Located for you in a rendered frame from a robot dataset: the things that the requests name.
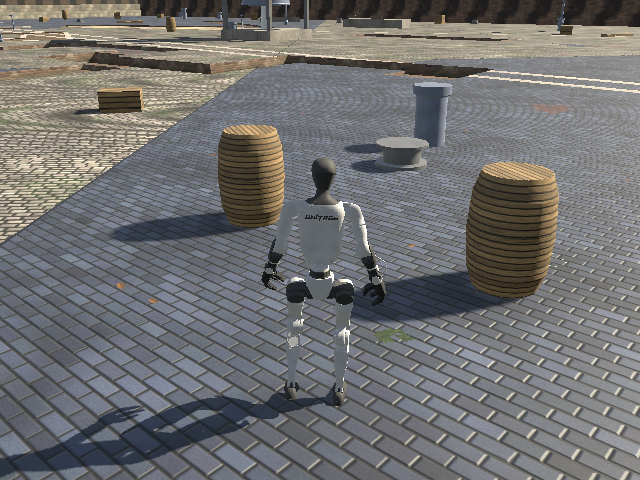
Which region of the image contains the left robot upper arm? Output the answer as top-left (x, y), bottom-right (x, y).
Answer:
top-left (272, 200), bottom-right (302, 254)

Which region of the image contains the right robot forearm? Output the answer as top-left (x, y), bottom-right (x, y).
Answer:
top-left (361, 242), bottom-right (383, 285)

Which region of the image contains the robot right hand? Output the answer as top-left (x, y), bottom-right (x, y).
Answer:
top-left (363, 280), bottom-right (386, 306)

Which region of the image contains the left robot foot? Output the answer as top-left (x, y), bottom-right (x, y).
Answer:
top-left (284, 380), bottom-right (299, 401)

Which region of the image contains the left robot forearm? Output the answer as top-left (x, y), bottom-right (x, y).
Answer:
top-left (264, 238), bottom-right (283, 274)

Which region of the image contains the robot torso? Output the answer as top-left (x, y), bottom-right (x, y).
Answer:
top-left (299, 195), bottom-right (345, 300)

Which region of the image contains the right robot upper arm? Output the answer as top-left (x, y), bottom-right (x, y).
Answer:
top-left (343, 202), bottom-right (371, 258)

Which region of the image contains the robot left hand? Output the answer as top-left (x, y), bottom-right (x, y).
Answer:
top-left (261, 271), bottom-right (285, 290)

